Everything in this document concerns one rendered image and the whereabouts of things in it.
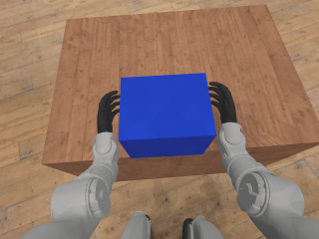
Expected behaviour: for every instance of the robot left hand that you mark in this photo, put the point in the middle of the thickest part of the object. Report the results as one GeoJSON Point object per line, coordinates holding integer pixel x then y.
{"type": "Point", "coordinates": [106, 114]}

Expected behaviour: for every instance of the robot left forearm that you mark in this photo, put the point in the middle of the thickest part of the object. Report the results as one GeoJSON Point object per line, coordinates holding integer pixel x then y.
{"type": "Point", "coordinates": [105, 164]}

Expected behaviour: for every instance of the robot left upper arm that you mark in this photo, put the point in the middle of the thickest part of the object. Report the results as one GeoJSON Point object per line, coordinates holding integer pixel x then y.
{"type": "Point", "coordinates": [77, 208]}

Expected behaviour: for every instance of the carton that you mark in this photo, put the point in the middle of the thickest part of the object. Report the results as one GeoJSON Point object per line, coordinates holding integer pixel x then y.
{"type": "Point", "coordinates": [166, 115]}

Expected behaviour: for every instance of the robot left shin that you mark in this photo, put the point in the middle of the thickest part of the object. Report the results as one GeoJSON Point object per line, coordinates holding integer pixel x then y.
{"type": "Point", "coordinates": [139, 213]}

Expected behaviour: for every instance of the robot right hand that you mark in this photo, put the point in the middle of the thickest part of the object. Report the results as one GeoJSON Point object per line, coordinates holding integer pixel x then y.
{"type": "Point", "coordinates": [225, 102]}

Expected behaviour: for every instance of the robot shin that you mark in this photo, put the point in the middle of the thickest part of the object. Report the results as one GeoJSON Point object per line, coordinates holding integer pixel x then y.
{"type": "Point", "coordinates": [197, 218]}
{"type": "Point", "coordinates": [139, 213]}

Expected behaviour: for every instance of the pedestal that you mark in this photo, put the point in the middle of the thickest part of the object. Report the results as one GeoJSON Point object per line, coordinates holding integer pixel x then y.
{"type": "Point", "coordinates": [239, 47]}

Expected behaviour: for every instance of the robot right shin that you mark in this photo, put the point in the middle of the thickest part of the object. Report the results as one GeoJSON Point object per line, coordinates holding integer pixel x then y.
{"type": "Point", "coordinates": [197, 218]}

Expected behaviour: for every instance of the robot right upper arm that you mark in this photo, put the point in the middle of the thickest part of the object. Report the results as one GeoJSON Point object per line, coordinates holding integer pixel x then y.
{"type": "Point", "coordinates": [275, 205]}

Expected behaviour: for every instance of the robot right forearm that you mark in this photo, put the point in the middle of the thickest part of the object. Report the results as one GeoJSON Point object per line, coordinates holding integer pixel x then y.
{"type": "Point", "coordinates": [234, 157]}

